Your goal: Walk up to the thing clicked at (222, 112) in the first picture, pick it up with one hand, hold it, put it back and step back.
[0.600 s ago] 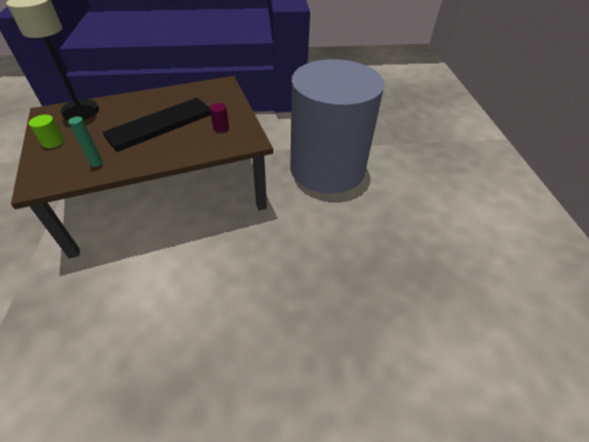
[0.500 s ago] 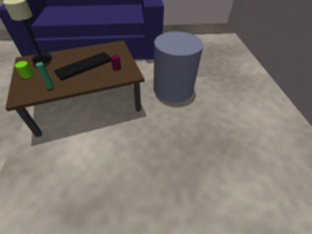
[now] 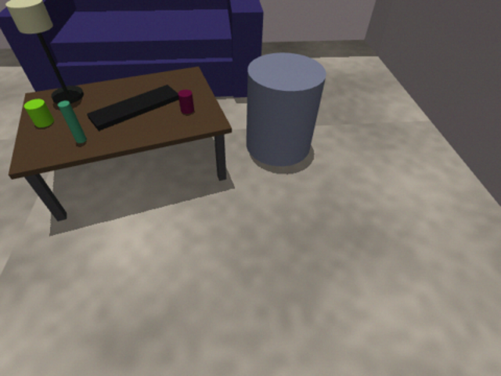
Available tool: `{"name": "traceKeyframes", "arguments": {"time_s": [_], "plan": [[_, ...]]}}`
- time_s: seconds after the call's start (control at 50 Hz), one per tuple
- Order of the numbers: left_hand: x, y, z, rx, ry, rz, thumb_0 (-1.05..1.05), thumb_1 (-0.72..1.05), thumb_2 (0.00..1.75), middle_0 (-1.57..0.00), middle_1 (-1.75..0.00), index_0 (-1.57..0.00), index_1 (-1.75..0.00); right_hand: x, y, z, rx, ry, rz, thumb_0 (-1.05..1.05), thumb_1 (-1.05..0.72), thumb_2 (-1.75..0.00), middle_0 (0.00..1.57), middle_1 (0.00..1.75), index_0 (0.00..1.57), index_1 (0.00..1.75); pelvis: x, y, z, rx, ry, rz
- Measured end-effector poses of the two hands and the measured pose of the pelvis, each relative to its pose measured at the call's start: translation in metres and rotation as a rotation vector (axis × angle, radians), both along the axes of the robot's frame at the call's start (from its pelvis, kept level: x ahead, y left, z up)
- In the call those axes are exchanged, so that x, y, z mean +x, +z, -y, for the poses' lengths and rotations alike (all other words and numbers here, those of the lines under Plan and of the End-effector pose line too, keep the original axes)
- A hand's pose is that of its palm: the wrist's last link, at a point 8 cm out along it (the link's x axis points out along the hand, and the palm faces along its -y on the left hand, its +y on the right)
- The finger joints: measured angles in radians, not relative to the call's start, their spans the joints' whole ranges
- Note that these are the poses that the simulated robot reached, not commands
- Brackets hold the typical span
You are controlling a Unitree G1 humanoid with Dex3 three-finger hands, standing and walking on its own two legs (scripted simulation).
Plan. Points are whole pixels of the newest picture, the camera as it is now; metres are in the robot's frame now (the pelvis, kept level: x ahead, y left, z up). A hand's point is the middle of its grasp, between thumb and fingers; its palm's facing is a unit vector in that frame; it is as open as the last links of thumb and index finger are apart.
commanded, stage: stand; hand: right
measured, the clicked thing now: (186, 101) +1.37 +0.33 -0.37
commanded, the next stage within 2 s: walk up in 0.52 s
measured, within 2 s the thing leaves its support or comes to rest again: neither
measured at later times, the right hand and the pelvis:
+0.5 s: hand out of the picture +0.08 -0.25 -0.16, palm faces -0.04 +0.94 -0.34, open 7.4 cm; pelvis +0.01 +0.00 +0.00, yaw +0 degrees
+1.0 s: hand (341, 341) +0.23 -0.16 -0.14, palm faces -0.18 +0.90 -0.40, open 7.4 cm; pelvis +0.12 +0.11 -0.02, yaw +12 degrees
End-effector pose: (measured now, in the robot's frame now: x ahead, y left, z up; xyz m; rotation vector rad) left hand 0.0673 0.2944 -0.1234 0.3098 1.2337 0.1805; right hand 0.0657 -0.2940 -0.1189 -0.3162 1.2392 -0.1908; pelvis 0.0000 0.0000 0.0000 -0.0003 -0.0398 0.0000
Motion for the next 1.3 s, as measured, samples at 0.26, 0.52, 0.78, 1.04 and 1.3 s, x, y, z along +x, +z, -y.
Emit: {"name": "traceKeyframes", "arguments": {"time_s": [0.26,0.52,0.78,1.04,1.3], "plan": [[0.0,0.001,0.0,0.005,0.002,-0.01,0.0,0.9,0.89,-0.2,-0.3,-0.21,-0.3,0.004,-0.001,0.0,0.003,0.004,-0.004,0.0,-0.91,-0.9,0.2,0.3,0.2,0.3,0.003,0.0,0.0,0.001,0.0,-0.003],[0.006,0.002,0.0,0.005,0.007,-0.003,0.0,0.9,0.89,-0.2,-0.3,-0.21,-0.3,0.01,-0.001,0.002,0.0,0.01,0.004,0.0,-0.91,-0.9,0.2,0.3,0.2,0.3,0.007,0.0,0.001,0.002,0.0,-0.004],[-0.023,0.01,-0.082,0.08,0.16,0.064,0.0,0.9,0.89,-0.2,-0.3,-0.21,-0.3,0.087,0.016,-0.01,-0.038,0.168,0.013,0.01,-0.91,-0.9,0.2,0.3,0.2,0.3,0.048,-0.011,-0.039,-0.036,0.139,-0.002],[0.058,-0.008,-0.153,0.028,0.178,0.063,0.01,0.9,0.89,-0.2,-0.3,-0.2,-0.3,0.175,0.018,-0.103,-0.04,0.218,0.082,0.0,-0.91,-0.9,0.2,0.3,0.2,0.3,0.132,-0.017,-0.111,0.0,0.22,0.004],[0.17,0.013,-0.161,0.089,0.225,0.128,0.0,0.9,0.89,-0.2,-0.3,-0.21,-0.3,0.298,-0.015,-0.117,0.015,0.298,0.045,0.01,-0.9,-0.89,0.21,0.3,0.2,0.3,0.26,-0.027,-0.119,0.005,0.286,-0.005]]}}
